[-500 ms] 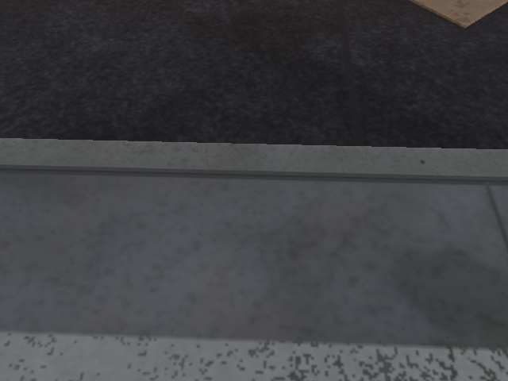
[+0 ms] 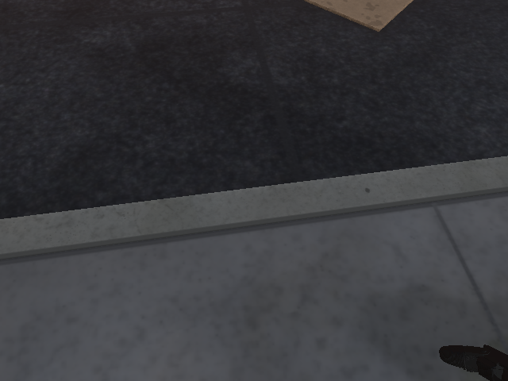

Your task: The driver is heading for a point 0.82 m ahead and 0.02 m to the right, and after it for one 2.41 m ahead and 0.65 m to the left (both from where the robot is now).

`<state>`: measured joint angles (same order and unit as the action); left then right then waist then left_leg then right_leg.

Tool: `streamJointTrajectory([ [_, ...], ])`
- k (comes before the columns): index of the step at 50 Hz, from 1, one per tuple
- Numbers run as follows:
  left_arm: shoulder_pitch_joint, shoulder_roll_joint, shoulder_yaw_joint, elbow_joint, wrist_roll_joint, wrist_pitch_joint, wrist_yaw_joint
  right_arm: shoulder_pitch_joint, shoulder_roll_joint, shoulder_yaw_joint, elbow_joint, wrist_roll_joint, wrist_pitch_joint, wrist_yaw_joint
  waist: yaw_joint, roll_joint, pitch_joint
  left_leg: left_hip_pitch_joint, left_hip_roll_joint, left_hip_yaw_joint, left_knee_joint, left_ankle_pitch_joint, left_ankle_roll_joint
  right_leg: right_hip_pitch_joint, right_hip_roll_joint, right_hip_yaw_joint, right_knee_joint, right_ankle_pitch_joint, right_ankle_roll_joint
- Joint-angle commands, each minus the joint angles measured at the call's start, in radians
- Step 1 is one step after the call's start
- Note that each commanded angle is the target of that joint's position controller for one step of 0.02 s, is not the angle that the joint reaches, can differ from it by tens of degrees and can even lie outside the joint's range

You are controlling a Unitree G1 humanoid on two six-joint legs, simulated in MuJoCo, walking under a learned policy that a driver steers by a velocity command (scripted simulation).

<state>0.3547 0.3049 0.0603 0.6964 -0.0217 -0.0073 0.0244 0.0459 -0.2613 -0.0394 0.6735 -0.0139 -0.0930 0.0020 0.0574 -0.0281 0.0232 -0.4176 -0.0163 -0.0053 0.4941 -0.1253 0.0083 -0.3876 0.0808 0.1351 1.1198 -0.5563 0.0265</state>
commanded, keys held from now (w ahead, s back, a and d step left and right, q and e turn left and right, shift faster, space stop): e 0.28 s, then no key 0.18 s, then q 0.54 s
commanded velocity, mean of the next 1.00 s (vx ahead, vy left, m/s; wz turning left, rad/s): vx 0.05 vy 0.00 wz -0.10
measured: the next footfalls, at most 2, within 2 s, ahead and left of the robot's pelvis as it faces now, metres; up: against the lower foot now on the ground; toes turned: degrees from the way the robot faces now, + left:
right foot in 0.36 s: +0.10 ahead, -0.15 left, +0.00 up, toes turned -14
left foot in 0.76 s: +0.10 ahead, +0.07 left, +0.00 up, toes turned -7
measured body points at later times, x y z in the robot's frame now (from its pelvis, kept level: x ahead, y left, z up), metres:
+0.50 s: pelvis +0.06 -0.04 +0.01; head +0.09 -0.08 +0.46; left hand +0.30 +0.17 -0.06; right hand +0.11 -0.36 -0.12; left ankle +0.07 +0.11 -0.66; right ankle +0.07 -0.14 -0.73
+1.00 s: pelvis +0.05 -0.03 +0.01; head +0.09 -0.02 +0.46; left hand +0.24 +0.24 -0.08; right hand +0.14 -0.34 -0.09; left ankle +0.06 +0.08 -0.73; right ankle +0.04 -0.17 -0.68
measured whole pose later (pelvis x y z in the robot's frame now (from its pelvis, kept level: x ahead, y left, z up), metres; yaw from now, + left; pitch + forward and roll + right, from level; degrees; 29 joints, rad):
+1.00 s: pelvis +0.05 -0.03 +0.01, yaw -2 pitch +2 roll -2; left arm 0.11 0.30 0.09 0.67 0.00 0.02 0.04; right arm 0.20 -0.31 -0.07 0.77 0.02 0.02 -0.03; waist -0.03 -0.01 0.05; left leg -0.27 -0.01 -0.09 0.47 -0.23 0.02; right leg -0.44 0.04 0.04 0.89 -0.43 0.06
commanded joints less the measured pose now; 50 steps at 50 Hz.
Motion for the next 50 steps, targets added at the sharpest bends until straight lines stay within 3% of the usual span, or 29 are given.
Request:
streamJointTrajectory([
  [1,0.024,0.131,0.044,-0.089,0.007,0.025,0.008,0.074,-0.099,-0.028,-0.030,0.002,0.025,-0.006,-0.042,0.118,-0.123,0.326,0.318,-0.249,-0.124,0.426,0.210,-0.278,-0.129,-0.027,0.132,0.043,0.050],
  [2,0.033,0.095,0.036,-0.091,0.005,0.038,0.006,0.055,-0.123,-0.035,-0.021,-0.007,0.027,-0.005,-0.030,0.149,-0.093,0.225,0.281,-0.178,-0.170,0.407,0.208,-0.211,-0.129,-0.065,0.101,0.082,0.053],
  [4,0.019,0.059,0.027,-0.110,0.003,0.047,0.007,0.035,-0.147,-0.045,-0.005,-0.012,0.026,-0.007,-0.025,0.178,-0.084,0.178,0.274,-0.106,-0.215,0.420,0.229,-0.175,-0.132,-0.096,0.026,0.138,0.056],
  [8,-0.053,0.058,0.023,-0.145,0.012,0.048,-0.007,0.021,-0.176,-0.055,0.018,0.004,0.040,-0.019,-0.041,0.148,-0.132,0.219,0.313,-0.035,-0.222,0.392,0.240,-0.123,-0.160,-0.103,-0.150,0.271,0.040],
  [13,-0.142,0.083,0.032,-0.197,0.009,0.059,-0.033,0.035,-0.220,-0.068,0.044,0.026,0.062,-0.011,-0.069,0.166,-0.104,0.246,0.338,0.013,-0.199,0.226,0.203,-0.039,-0.147,-0.153,-0.349,0.280,-0.005],
  [16,-0.119,0.076,0.039,-0.199,0.013,0.057,-0.042,0.045,-0.225,-0.069,0.066,0.051,0.071,-0.007,-0.042,0.149,-0.104,0.261,0.320,0.035,-0.092,0.175,0.145,0.083,-0.100,-0.193,-0.589,0.354,-0.058],
  [17,-0.089,0.101,0.049,-0.186,0.018,0.052,-0.036,0.089,-0.191,-0.059,0.086,0.049,0.073,-0.005,-0.039,0.107,-0.112,0.216,0.273,0.071,-0.008,0.117,0.094,0.187,-0.082,-0.175,-0.682,0.457,-0.085],
  [18,-0.058,0.190,0.072,-0.194,0.021,0.048,-0.020,0.127,-0.127,-0.038,0.085,0.014,0.074,0.000,-0.053,-0.097,-0.144,0.063,0.178,0.163,0.220,-0.105,0.003,0.348,-0.254,0.049,-0.737,0.788,-0.141],
  [19,-0.072,0.260,0.073,-0.229,0.044,0.042,-0.014,0.111,-0.095,-0.020,0.043,-0.016,0.073,0.000,-0.059,-0.306,-0.146,-0.195,0.049,0.145,0.465,-0.536,-0.070,0.417,-0.479,0.328,-0.732,1.008,-0.333],
  [20,-0.034,0.206,0.060,-0.212,0.055,0.021,-0.022,0.056,-0.163,-0.042,0.044,0.002,0.077,-0.006,0.009,-0.188,-0.202,-0.203,0.058,0.010,0.626,-0.547,-0.076,0.358,-0.485,0.313,-0.751,0.978,-0.393],
  [21,-0.067,0.178,0.047,-0.201,0.055,0.006,-0.027,0.048,-0.178,-0.050,0.047,0.027,0.084,-0.008,-0.013,-0.144,-0.167,-0.204,0.073,-0.017,0.669,-0.486,-0.066,0.325,-0.423,0.221,-0.751,0.924,-0.346],
  [22,-0.127,0.156,0.042,-0.198,0.042,-0.001,-0.026,0.070,-0.166,-0.051,0.069,0.030,0.092,-0.014,-0.041,-0.102,-0.152,-0.201,0.086,-0.030,0.648,-0.419,-0.063,0.308,-0.366,0.155,-0.749,0.850,-0.288],
  [23,-0.172,0.133,0.032,-0.201,0.030,-0.001,-0.024,0.074,-0.169,-0.053,0.082,0.020,0.099,-0.021,-0.054,-0.094,-0.139,-0.184,0.092,-0.034,0.625,-0.365,-0.070,0.282,-0.341,0.118,-0.749,0.842,-0.258],
  [25,-0.226,0.072,0.005,-0.194,0.040,-0.005,-0.018,0.135,-0.139,-0.045,0.116,0.018,0.108,-0.017,-0.097,-0.093,-0.162,-0.051,0.085,-0.020,0.578,-0.272,-0.085,0.212,-0.301,0.022,-0.754,0.883,-0.239],
  [27,-0.241,0.031,-0.008,-0.173,0.049,-0.011,-0.016,0.146,-0.095,-0.028,0.134,0.023,0.110,-0.012,-0.092,-0.103,-0.154,0.036,0.093,-0.015,0.402,-0.229,-0.093,0.199,-0.276,-0.034,-0.761,0.813,-0.226],
  [29,-0.215,0.057,0.000,-0.142,0.055,-0.011,-0.013,0.098,-0.095,-0.019,0.118,0.022,0.112,-0.008,-0.056,-0.113,-0.129,0.079,0.087,-0.004,0.287,-0.237,-0.090,0.202,-0.296,-0.018,-0.771,0.720,-0.241],
  [32,-0.211,0.122,0.023,-0.117,0.045,0.004,-0.005,0.087,-0.150,-0.032,0.094,0.032,0.118,-0.008,-0.038,-0.123,-0.090,0.064,0.067,0.018,0.245,-0.271,-0.074,0.212,-0.347,0.041,-0.772,0.615,-0.270],
  [35,-0.230,0.129,0.032,-0.104,0.029,0.016,0.006,0.116,-0.139,-0.035,0.092,0.032,0.120,-0.005,-0.052,-0.105,-0.074,0.064,0.055,0.045,0.191,-0.257,-0.042,0.228,-0.371,0.052,-0.745,0.637,-0.265],
  [37,-0.240,0.127,0.038,-0.092,0.017,0.023,0.014,0.155,-0.123,-0.034,0.099,0.027,0.119,0.001,-0.078,-0.085,-0.081,0.124,0.044,0.059,0.065,-0.141,-0.006,0.223,-0.355,0.013,-0.700,0.641,-0.226],
  [38,-0.224,0.118,0.040,-0.082,0.012,0.023,0.018,0.160,-0.141,-0.038,0.094,0.021,0.119,0.002,-0.080,-0.048,-0.076,0.157,0.059,0.015,-0.018,-0.006,0.027,0.205,-0.315,-0.027,-0.652,0.566,-0.174],
  [39,-0.221,0.087,0.037,-0.099,0.030,0.018,0.021,0.179,-0.220,-0.057,0.091,0.015,0.118,-0.007,-0.054,0.113,-0.090,0.215,0.172,-0.150,-0.058,0.240,0.089,0.125,-0.216,-0.133,-0.494,0.458,-0.095],
  [40,-0.269,0.049,0.029,-0.127,0.046,0.014,0.023,0.169,-0.269,-0.073,0.084,0.022,0.117,-0.012,-0.058,0.266,-0.050,0.246,0.289,-0.354,-0.121,0.307,0.220,-0.037,-0.055,-0.240,-0.367,0.265,-0.012],
  [41,-0.354,0.049,0.028,-0.146,0.042,0.014,0.027,0.206,-0.250,-0.069,0.075,-0.002,0.105,-0.013,-0.132,0.301,-0.046,0.284,0.375,-0.483,-0.192,0.324,0.318,-0.159,-0.019,-0.158,-0.177,-0.036,0.003],
  [42,-0.351,0.066,0.039,-0.142,0.029,0.016,0.023,0.203,-0.237,-0.064,0.071,-0.013,0.087,-0.015,-0.124,0.231,-0.059,0.301,0.372,-0.465,-0.193,0.321,0.326,-0.201,-0.038,-0.085,-0.026,-0.082,0.002],
  [44,-0.288,0.071,0.049,-0.112,0.026,0.025,0.020,0.113,-0.223,-0.065,0.046,0.021,0.073,-0.019,-0.069,0.133,-0.052,0.314,0.291,-0.346,-0.150,0.335,0.243,-0.232,-0.068,-0.055,-0.010,0.021,0.013],
  [46,-0.287,0.049,0.045,-0.108,0.031,0.019,0.022,0.098,-0.197,-0.061,0.040,0.036,0.086,-0.029,-0.064,0.137,-0.075,0.321,0.237,-0.302,-0.132,0.356,0.211,-0.188,-0.065,-0.076,-0.103,0.096,0.034],
  [50,-0.293,0.022,0.033,-0.112,0.015,0.003,0.006,0.122,-0.223,-0.077,0.028,0.033,0.118,-0.039,-0.092,0.177,-0.112,0.313,0.208,-0.317,-0.106,0.284,0.202,-0.067,-0.042,-0.091,-0.336,0.144,0.043],
])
